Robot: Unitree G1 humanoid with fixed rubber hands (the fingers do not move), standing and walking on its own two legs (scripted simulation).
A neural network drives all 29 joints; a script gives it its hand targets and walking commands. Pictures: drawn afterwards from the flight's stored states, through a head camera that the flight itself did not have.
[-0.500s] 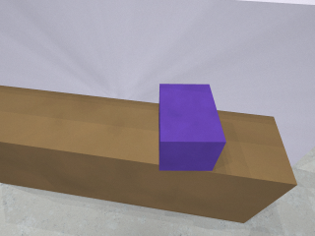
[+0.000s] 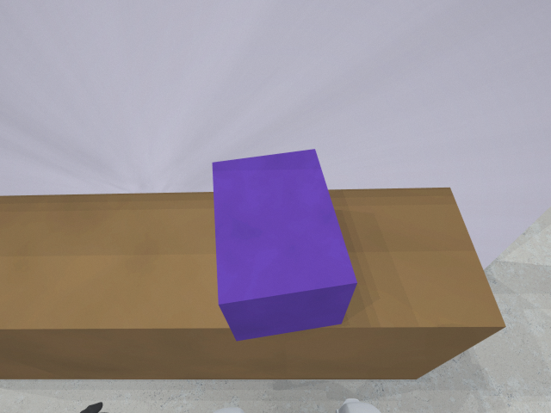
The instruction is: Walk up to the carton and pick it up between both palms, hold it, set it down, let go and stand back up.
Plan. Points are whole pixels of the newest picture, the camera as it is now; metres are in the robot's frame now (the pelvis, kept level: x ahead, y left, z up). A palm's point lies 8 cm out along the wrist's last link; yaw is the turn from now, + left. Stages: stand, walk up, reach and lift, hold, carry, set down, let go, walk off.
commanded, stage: walk up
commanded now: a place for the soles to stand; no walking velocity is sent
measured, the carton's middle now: (276, 243) +0.43 +0.04 -0.09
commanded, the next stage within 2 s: none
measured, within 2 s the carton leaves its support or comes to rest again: neither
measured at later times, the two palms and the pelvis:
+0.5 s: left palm out of the picture +0.09 +0.30 -0.08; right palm out of the picture +0.11 -0.34 -0.09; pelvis -0.01 -0.02 +0.00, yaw +1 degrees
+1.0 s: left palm out of the picture +0.07 +0.30 -0.08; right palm out of the picture +0.05 -0.34 -0.08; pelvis -0.02 -0.02 +0.02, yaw +2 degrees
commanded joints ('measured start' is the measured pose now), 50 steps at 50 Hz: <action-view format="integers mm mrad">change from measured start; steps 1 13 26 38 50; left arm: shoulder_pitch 35 -96 -146 -186 -111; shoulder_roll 254 196 188 225 187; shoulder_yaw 50 25 -8 -4 -24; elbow -57 -45 20 104 168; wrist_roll -11 -37 -5 -9 -16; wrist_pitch -22 18 -44 -56 -45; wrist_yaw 42 55 50 42 34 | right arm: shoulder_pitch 65 -81 -46 -99 -168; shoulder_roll -130 -261 -133 -118 -130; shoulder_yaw -26 -56 -20 -15 7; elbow -50 -22 50 132 161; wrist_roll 8 -40 -14 -22 -12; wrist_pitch -11 -39 -6 4 -17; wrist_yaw -18 8 19 55 42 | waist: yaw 37 -1 -14 -11 37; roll -142 239 -128 -93 9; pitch -186 -113 -174 -122 -230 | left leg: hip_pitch -102 -94 143 121 118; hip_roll -53 296 -28 -32 28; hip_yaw -52 -505 -92 -149 -173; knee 162 -632 -422 -531 -602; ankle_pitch -124 360 392 269 453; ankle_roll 20 295 44 33 42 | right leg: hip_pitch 188 8 136 86 306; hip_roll -243 9 -154 -139 -100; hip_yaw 224 90 122 129 61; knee -172 316 -147 -376 -332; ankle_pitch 739 -346 376 -188 149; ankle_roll -290 -48 -136 -86 -55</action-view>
